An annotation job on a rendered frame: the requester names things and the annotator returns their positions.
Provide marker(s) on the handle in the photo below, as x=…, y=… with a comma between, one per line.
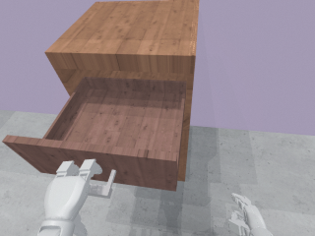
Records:
x=102, y=191

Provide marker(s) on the left robot hand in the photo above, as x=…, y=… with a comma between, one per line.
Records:
x=66, y=194

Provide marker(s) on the cabinet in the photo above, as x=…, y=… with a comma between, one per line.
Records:
x=142, y=40

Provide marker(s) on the right robot hand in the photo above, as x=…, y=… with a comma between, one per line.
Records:
x=240, y=223

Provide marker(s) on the left robot forearm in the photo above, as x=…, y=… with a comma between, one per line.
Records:
x=56, y=227

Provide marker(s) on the drawer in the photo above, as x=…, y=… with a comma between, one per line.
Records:
x=133, y=126

